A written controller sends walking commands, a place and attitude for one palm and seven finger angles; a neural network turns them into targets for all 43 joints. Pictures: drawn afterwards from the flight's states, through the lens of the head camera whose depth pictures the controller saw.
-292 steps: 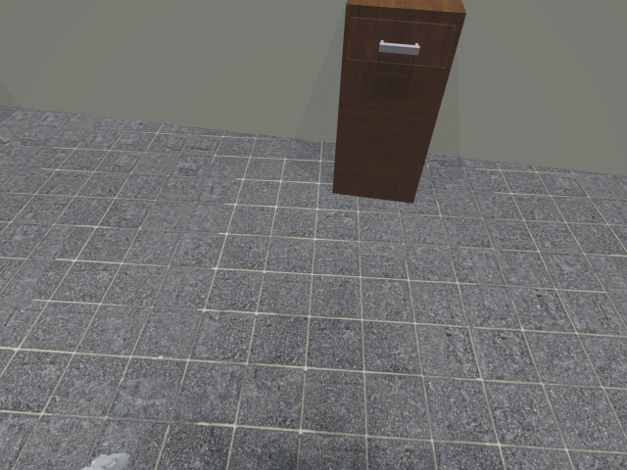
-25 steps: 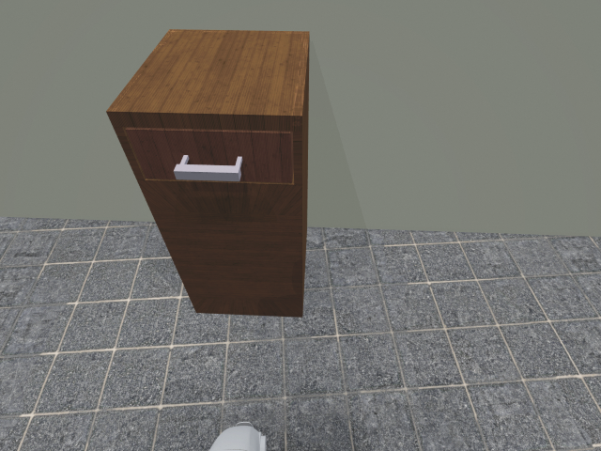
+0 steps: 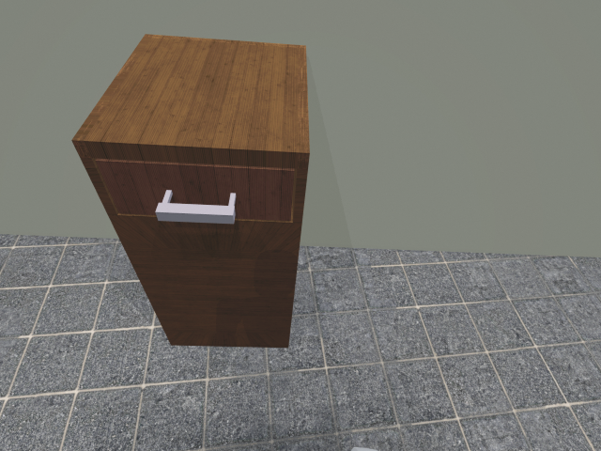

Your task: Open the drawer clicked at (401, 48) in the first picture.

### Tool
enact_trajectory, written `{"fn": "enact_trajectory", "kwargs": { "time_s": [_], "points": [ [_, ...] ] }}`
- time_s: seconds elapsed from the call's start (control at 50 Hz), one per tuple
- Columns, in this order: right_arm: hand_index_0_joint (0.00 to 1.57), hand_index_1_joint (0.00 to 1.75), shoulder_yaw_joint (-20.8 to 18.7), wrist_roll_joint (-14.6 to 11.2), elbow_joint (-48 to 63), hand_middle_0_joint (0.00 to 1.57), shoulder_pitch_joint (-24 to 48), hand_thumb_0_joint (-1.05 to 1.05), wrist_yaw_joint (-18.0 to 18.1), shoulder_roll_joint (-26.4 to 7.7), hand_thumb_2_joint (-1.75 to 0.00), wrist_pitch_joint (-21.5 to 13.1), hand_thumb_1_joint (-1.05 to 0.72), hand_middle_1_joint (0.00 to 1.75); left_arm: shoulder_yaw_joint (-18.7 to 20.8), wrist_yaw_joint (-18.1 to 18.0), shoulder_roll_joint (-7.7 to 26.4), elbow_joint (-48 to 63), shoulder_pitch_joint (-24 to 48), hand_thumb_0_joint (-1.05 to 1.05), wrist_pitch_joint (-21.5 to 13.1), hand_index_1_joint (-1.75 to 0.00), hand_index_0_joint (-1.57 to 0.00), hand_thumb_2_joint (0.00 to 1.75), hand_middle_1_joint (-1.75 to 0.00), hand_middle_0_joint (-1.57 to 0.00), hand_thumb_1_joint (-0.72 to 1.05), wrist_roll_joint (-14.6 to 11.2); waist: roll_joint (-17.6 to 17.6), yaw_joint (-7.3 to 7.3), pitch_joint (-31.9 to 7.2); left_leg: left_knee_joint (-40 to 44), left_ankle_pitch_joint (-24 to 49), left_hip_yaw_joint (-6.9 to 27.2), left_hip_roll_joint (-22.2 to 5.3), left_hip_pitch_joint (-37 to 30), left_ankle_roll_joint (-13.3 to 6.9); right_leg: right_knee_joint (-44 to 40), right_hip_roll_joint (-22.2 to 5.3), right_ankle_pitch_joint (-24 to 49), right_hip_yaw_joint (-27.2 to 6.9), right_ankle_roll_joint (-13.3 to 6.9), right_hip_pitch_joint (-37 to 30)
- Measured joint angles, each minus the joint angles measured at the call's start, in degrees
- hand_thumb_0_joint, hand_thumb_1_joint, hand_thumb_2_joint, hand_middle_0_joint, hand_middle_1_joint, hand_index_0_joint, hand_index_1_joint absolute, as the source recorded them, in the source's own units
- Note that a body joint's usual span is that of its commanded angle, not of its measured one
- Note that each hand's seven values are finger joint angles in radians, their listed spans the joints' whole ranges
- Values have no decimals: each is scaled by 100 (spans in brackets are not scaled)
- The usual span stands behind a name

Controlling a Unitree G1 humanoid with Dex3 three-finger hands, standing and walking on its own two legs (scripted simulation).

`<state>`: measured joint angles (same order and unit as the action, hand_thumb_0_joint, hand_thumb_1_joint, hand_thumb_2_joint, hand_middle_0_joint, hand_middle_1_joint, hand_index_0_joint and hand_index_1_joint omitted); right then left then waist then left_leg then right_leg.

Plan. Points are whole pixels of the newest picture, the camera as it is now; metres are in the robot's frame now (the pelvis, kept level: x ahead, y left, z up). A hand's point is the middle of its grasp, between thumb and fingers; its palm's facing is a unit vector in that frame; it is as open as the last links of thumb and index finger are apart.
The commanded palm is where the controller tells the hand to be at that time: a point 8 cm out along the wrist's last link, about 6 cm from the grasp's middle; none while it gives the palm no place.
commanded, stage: come to a stop and stand still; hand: left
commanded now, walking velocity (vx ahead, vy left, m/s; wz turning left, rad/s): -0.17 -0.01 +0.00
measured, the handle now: (198, 205) +0.53 +0.23 -0.03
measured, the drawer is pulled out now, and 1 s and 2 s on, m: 0.00 0.00 0.00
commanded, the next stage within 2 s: look again from close up in 1.50 s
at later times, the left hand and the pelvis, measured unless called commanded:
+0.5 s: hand out of the picture +0.02 +0.11 -0.14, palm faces +0.08 -0.95 -0.31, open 7.3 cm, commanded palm none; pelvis -0.03 -0.08 +0.00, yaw +1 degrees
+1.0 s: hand out of the picture -0.05 +0.17 -0.18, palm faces +0.07 -0.99 -0.16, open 7.4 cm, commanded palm none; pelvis -0.03 -0.01 +0.00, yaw +0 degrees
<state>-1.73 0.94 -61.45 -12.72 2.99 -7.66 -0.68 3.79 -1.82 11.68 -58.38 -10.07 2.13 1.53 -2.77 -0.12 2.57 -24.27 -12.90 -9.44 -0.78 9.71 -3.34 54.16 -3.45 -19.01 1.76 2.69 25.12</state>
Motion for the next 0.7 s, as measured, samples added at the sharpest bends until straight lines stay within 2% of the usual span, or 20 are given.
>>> {"fn": "enact_trajectory", "kwargs": {
  "time_s": [0.12, 0.16, 0.2, 0.22, 0.24, 0.28, 0.3, 0.36, 0.44, 0.58, 0.7],
  "points": [
    [21, 30, -78, 51, -9, 20, -137, 0, -42, -4, -90, 142, -92, 30, -33, 12, -48, 196, 248, 0, 102, -30, -20, 90, -30, -19, 91, -17, 222, 163, 159, -220, -99, 0, -192, 134, 170, -637, 86, -372, 30, -70, -422],
    [21, 30, -105, 54, -15, 20, -166, 0, -74, -41, -90, 171, -91, 30, -59, 17, -100, 224, 277, 0, 72, -30, -20, 90, -30, -19, 91, -33, 318, 190, 205, -318, -126, -15, -246, 226, 250, -1144, 86, -280, 68, -107, -671],
    [21, 30, -128, 29, -27, 20, -228, 0, -115, -75, -90, 194, -91, 30, -91, 24, -134, 245, 248, 0, -7, -30, -20, 90, -30, -19, 91, -38, 367, 184, 198, -514, -199, -34, -271, 368, 356, -1969, 60, 286, 107, -134, -1039],
    [21, 30, -142, 5, -43, 20, -244, 0, -138, -112, -90, 208, -91, 30, -105, 11, -174, 222, 230, 0, -68, -30, -20, 90, -30, -19, 91, -25, 442, 175, 194, -673, -268, -22, -329, 463, 418, -2181, 103, 131, 137, -208, -1136],
    [21, 30, -161, -17, -55, 20, -231, 0, -150, -167, -90, 243, -91, 30, -131, 2, -240, 185, 222, 0, -113, -30, -20, 90, -30, -19, 91, -16, 555, 190, 223, -915, -623, 101, -351, 569, 454, -2157, 166, 39, 174, -303, -1120],
    [20, 30, -198, -36, -37, 20, -238, 1, -149, -249, -90, 350, -91, 30, -204, 10, -350, 149, 159, 0, -156, -30, -20, 89, -30, -19, 91, -11, 658, 218, 219, -1650, -1376, 461, -192, 830, 476, -2153, 171, 44, 234, -451, -1116],
    [20, 30, -210, -34, -43, 20, -233, 1, -145, -279, -90, 397, -91, 30, -217, 3, -398, 132, 118, 0, -164, -30, -20, 89, -30, -19, 91, -12, 666, 207, 199, -2070, -1510, 590, -110, 952, 491, -2211, 153, 96, 246, -496, -1138],
    [20, 30, -238, -28, -62, 20, -182, 1, -170, -359, -90, 466, -91, 30, -183, -50, -451, 109, 15, 0, -180, -30, -21, 89, -30, -20, 92, -42, 663, 131, 157, -3113, -1320, 842, 15, 1215, 571, -2434, 133, 272, 263, -555, -1211],
    [20, 30, -281, 0, -17, 20, -100, 1, -235, -484, -90, 519, -91, 30, -154, -47, -428, 88, -115, 0, -207, -30, -21, 89, -30, -20, 92, -41, 638, 21, 94, -3730, -837, 1051, 40, 1360, 688, -2679, 108, 460, 310, -586, -1245],
    [20, 30, -301, 45, 126, 20, 89, 1, -295, -713, -90, 550, -91, 30, -116, -25, -377, 0, -492, 0, -217, -30, -21, 89, -30, -20, 91, 7, 507, -220, -14, -3524, -548, 1185, -57, 1301, 732, -2912, -20, 707, 339, -563, -1215],
    [20, 30, -256, 26, 254, 20, 241, 1, -328, -741, -90, 461, -91, 30, -113, 56, -307, -188, -887, 0, -152, -30, -21, 89, -30, -20, 91, 76, 396, -369, -141, -2517, -708, 1027, -163, 965, 626, -3088, -68, 892, 284, -450, -1176]
  ]
}}
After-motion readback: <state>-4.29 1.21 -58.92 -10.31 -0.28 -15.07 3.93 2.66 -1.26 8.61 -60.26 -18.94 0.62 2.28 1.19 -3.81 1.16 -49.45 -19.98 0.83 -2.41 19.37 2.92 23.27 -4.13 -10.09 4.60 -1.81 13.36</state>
